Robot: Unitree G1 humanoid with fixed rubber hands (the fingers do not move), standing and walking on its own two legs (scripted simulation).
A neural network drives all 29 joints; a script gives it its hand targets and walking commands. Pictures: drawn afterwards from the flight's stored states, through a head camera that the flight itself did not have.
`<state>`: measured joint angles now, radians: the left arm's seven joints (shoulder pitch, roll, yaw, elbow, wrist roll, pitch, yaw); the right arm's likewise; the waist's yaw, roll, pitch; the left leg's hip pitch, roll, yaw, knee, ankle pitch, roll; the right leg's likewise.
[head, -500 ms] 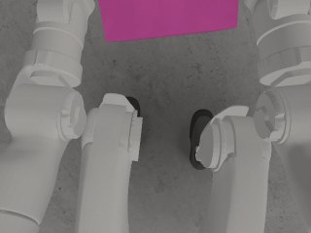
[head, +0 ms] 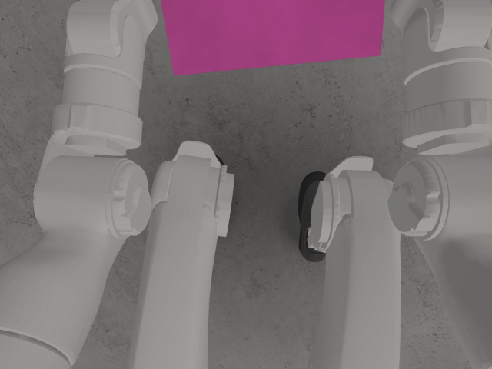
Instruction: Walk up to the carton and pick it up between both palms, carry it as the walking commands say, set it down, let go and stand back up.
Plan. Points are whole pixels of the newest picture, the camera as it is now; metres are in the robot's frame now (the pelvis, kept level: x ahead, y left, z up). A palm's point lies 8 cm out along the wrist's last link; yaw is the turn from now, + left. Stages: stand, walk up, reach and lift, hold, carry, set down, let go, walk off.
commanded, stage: reach and lift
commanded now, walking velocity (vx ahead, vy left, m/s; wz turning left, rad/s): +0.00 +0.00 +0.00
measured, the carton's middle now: out of the picture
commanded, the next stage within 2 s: none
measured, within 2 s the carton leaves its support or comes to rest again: neither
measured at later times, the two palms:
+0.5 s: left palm out of the picture +0.51 +0.19 -0.08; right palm out of the picture +0.55 -0.12 -0.07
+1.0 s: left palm out of the picture +0.50 +0.18 -0.01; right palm out of the picture +0.53 -0.12 +0.00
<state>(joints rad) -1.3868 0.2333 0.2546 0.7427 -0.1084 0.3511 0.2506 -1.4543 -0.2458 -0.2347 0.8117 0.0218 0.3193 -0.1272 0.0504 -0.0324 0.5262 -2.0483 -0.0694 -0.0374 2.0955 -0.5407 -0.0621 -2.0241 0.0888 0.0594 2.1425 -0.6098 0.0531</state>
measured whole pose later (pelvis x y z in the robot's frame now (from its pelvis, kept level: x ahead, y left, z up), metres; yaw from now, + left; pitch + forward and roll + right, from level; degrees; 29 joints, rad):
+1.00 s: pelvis -0.03 -0.01 +0.09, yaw +0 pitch +23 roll +1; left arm -1.30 0.13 0.39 0.56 0.05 0.48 0.21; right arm -1.38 -0.14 -0.35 0.65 -0.11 0.43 -0.09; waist 0.05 -0.04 0.52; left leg -1.73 -0.09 -0.07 1.77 -0.44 -0.09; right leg -1.72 0.11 0.07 1.82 -0.50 0.04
